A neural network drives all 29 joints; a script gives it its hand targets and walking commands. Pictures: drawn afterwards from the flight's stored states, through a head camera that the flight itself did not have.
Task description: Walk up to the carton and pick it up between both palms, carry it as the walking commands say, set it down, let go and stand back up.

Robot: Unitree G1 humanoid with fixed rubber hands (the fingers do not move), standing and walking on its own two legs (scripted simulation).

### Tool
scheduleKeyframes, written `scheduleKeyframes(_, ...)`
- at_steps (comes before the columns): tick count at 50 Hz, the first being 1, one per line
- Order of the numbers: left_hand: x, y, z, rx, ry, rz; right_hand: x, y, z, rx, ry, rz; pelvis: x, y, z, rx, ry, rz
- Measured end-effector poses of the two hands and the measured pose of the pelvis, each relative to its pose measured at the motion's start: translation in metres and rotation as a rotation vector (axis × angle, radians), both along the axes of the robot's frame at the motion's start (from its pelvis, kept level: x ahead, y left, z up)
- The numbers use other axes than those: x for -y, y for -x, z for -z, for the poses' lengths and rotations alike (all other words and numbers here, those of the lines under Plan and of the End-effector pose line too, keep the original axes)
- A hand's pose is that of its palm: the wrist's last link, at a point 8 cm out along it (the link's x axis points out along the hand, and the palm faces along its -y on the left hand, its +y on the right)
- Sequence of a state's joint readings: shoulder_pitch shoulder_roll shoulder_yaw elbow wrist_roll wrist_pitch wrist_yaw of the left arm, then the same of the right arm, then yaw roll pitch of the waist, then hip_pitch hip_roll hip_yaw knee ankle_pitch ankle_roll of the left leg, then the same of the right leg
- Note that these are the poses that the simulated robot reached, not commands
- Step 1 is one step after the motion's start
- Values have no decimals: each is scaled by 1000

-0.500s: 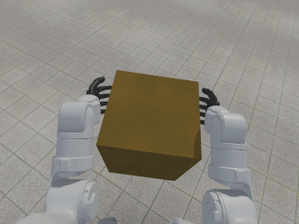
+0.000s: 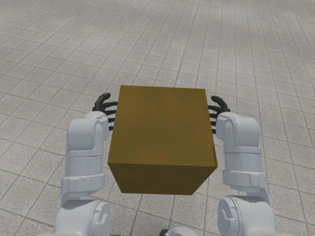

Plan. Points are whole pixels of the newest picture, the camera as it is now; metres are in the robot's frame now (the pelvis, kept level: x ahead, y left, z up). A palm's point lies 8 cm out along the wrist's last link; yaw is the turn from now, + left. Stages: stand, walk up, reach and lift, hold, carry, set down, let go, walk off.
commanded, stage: carry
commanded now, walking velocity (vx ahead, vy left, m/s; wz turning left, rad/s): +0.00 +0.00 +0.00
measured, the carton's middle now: (159, 145) +0.33 +0.00 +0.02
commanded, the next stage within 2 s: hold in 1.50 s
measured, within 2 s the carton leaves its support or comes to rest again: neither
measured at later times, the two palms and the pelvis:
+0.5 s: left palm (101, 118) +0.33 +0.14 +0.14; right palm (232, 128) +0.32 -0.16 +0.13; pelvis -0.02 +0.00 +0.00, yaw -1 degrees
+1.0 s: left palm (94, 110) +0.36 +0.16 +0.13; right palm (217, 118) +0.35 -0.14 +0.12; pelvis +0.01 +0.02 +0.00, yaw +0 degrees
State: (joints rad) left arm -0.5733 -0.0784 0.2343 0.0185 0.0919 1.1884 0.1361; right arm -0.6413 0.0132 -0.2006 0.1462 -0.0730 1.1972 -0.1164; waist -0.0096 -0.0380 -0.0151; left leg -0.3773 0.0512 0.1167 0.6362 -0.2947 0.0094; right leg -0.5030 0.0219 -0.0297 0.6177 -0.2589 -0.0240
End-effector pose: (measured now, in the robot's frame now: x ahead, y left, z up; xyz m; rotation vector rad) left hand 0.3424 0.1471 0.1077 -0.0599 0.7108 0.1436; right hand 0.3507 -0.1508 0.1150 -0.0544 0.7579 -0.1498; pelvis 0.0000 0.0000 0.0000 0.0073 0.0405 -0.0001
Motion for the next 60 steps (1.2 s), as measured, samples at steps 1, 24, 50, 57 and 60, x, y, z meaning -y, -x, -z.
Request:
scheduleKeyframes(1,-2,3,-3,3,-2,-5,-2,2,-1,3,2,-9,2,2,0,5,4,6)
scheduleKeyframes(24,11,14,-29,-16,-62,77,11,32,-18,-21,28,12,-1,16,-4,22,-8,12)
scheduleKeyframes(50,-14,-15,-18,-20,-56,53,-14,-4,-9,-24,34,-10,-16,-13,-4,16,7,3)
scheduleKeyframes(57,-16,-19,-19,-13,-54,51,-16,-8,-10,-18,32,-8,-19,-19,-4,17,10,2)
scheduleKeyframes(60,-17,-20,-19,-11,-54,50,-17,-9,-11,-15,30,-7,-19,-21,-4,18,11,1)
